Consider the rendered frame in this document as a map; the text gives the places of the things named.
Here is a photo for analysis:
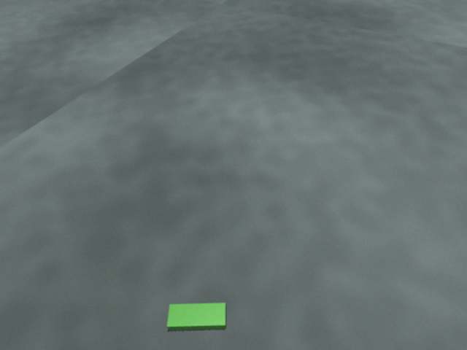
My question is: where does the carton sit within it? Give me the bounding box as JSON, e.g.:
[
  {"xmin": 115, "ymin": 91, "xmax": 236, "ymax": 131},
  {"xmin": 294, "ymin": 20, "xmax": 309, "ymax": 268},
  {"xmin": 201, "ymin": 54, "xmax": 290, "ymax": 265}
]
[{"xmin": 167, "ymin": 303, "xmax": 226, "ymax": 330}]

